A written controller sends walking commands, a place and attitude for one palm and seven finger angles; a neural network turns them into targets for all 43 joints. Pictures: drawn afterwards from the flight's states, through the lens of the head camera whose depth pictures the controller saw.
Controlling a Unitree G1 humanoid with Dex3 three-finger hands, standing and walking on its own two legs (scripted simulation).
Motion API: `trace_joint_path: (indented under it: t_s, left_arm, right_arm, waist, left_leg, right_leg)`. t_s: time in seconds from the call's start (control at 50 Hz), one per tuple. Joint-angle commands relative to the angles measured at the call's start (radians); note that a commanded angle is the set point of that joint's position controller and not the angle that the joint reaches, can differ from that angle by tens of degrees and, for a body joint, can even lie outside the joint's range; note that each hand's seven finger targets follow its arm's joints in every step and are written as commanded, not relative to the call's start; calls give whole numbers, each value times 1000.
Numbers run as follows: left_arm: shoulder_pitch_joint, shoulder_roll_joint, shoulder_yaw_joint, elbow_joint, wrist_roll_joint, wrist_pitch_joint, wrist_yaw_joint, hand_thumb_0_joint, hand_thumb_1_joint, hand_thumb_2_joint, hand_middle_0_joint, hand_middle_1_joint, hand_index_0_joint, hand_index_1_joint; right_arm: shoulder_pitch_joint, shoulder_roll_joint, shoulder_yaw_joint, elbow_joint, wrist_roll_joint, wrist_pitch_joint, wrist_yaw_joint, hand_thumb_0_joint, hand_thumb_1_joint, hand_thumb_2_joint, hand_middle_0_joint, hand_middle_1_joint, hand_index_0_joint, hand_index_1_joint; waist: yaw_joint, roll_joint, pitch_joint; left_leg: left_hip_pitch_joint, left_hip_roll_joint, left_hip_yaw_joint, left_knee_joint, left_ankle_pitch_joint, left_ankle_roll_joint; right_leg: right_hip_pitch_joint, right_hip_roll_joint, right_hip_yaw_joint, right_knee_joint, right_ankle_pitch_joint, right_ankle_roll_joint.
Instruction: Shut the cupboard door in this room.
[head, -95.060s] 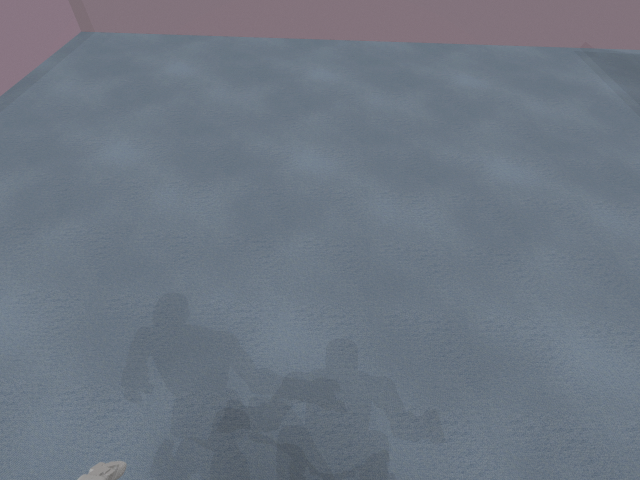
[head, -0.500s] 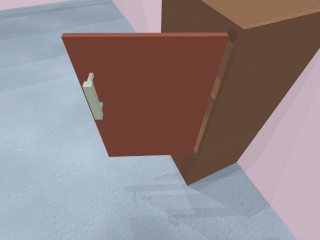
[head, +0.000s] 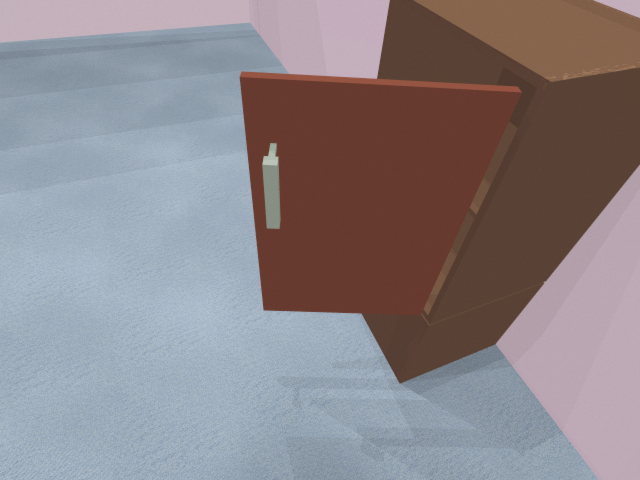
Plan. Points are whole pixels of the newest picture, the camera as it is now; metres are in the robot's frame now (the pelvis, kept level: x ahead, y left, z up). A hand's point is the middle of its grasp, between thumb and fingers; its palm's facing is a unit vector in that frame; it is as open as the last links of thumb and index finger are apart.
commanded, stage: come to a stop and stand still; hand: left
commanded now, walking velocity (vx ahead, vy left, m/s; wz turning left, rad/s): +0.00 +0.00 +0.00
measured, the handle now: (273, 186) +0.54 +0.13 +0.06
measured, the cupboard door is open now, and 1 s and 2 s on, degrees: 68 68 68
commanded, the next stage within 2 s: look again from close up in 0.14 s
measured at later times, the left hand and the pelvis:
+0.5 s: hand out of the picture -0.09 +0.13 -0.18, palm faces +0.08 -0.99 -0.14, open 7.4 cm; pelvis -0.02 -0.01 +0.00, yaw +2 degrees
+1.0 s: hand out of the picture -0.06 +0.11 -0.17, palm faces +0.08 -0.99 -0.15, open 7.4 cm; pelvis -0.02 -0.05 +0.01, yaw +2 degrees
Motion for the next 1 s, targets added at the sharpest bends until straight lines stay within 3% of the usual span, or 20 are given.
trace_joint_path:
  t_s: [0.0, 0.18, 0.2, 0.24, 0.3, 0.36, 0.5, 0.58, 0.68, 0.76, 0.82, 0.86, 0.92, 0.98]
  left_arm:
    - [117, 47, 2, 3, -2, -19, -1, 0, 900, 900, -200, -300, -200, -300]
    - [147, 34, -10, 49, -6, -40, 1, 0, 900, 900, -200, -300, -200, -300]
    - [150, 34, -10, 53, -5, -40, 2, 0, 900, 900, -200, -300, -200, -300]
    - [152, 29, -12, 61, -4, -42, 3, 0, 900, 900, -200, -300, -200, -300]
    - [171, 19, -10, 74, -3, -37, 3, 0, 900, 900, -200, -300, -200, -300]
    - [190, 11, -8, 81, -1, -35, 3, 0, 900, 900, -200, -300, -200, -300]
    - [158, 4, -8, 71, -6, -45, 3, 0, 900, 900, -200, -300, -200, -300]
    - [146, 3, -7, 65, -8, -50, 4, 0, 900, 900, -200, -300, -200, -300]
    - [144, 0, -3, 61, -7, -45, 3, 0, 900, 900, -200, -300, -200, -300]
    - [140, 2, -2, 57, -7, -48, 2, 0, 900, 900, -200, -300, -200, -300]
    - [124, 2, -1, 50, -11, -51, 3, 0, 900, 900, -200, -300, -200, -300]
    - [118, 0, 0, 47, -11, -50, 2, 0, 900, 900, -200, -300, -200, -300]
    - [143, -1, 9, 51, -4, -40, -2, 0, 900, 900, -200, -300, -200, -300]
    - [172, -8, 22, 55, -5, -34, -14, 0, 900, 900, -200, -300, -200, -300]
  right_arm:
    - [-8, -151, -33, -43, 4, -18, -10, 0, -900, -900, 200, 300, 200, 300]
    - [13, -133, -26, 7, 8, -24, -9, 0, -900, -900, 200, 300, 200, 300]
    - [16, -132, -25, 14, 9, -25, -9, 0, -900, -900, 200, 300, 200, 300]
    - [15, -124, -24, 22, 10, -25, -9, 0, -900, -900, 200, 300, 200, 300]
    - [21, -124, -24, 29, 7, -22, -10, 0, -900, -900, 200, 300, 200, 300]
    - [14, -121, -26, 32, 7, -17, -9, 0, -900, -900, 200, 300, 200, 300]
    - [53, -95, -22, 48, 5, -19, -11, 0, -900, -900, 200, 300, 200, 300]
    - [65, -85, -20, 53, 5, -22, -12, 0, -900, -900, 200, 300, 200, 300]
    - [79, -80, -20, 56, 3, -20, -12, 0, -900, -900, 200, 300, 200, 300]
    - [85, -68, -19, 57, 3, -19, -12, 0, -900, -900, 200, 300, 200, 300]
    - [105, -57, -18, 62, 3, -21, -13, 0, -900, -900, 200, 300, 200, 300]
    - [106, -58, -18, 64, 2, -22, -14, 0, -900, -900, 200, 300, 200, 300]
    - [109, -70, -22, 66, -6, -14, -13, 0, -900, -900, 200, 300, 200, 300]
    - [89, -68, -29, 52, -9, -10, -16, 0, -900, -900, 200, 300, 200, 300]
  waist:
    - [4, 29, 63]
    - [-12, 27, 63]
    - [-12, 38, 61]
    - [-10, 4, 81]
    - [-7, 41, 89]
    - [4, 26, 95]
    - [-15, 6, 85]
    - [-17, 2, 84]
    - [-14, 29, 103]
    - [-11, -8, 107]
    - [-22, -5, 74]
    - [-21, 19, 89]
    - [-12, 22, 108]
    - [0, 2, 110]
  left_leg:
    - [-55, 224, -275, -299, -427, -69]
    - [30, 202, -262, -275, -343, -74]
    - [24, 205, -265, -281, -359, -75]
    - [4, 203, -262, -273, -352, -69]
    - [-21, 204, -276, -296, -397, -75]
    - [-56, 194, -267, -291, -412, -74]
    - [-5, 181, -252, -249, -346, -79]
    - [-4, 177, -242, -226, -305, -77]
    - [-42, 183, -257, -243, -358, -77]
    - [-57, 167, -238, -214, -327, -80]
    - [-10, 168, -233, -193, -285, -81]
    - [-21, 173, -241, -204, -306, -81]
    - [-74, 178, -253, -214, -460, -72]
    - [-102, 157, -213, -172, -466, -76]
  right_leg:
    - [-10, 23, -44, -48, -10, -4]
    - [-69, 5, 16, -111, -7, -9]
    - [-63, 8, 14, -105, -6, -7]
    - [-63, 3, 18, -116, -3, -7]
    - [-62, 15, 9, -96, -20, -5]
    - [-46, 19, 5, -97, -34, -7]
    - [-103, 6, 43, -140, -75, -11]
    - [-104, 0, 60, -151, -64, -14]
    - [-103, 11, 47, -140, -83, -12]
    - [-102, 1, 62, -158, -103, -16]
    - [-117, -3, 68, -167, -103, -18]
    - [-123, -1, 61, -161, -101, -16]
    - [-112, 29, 41, -141, -217, -20]
    - [-100, 36, 46, -134, -233, -33]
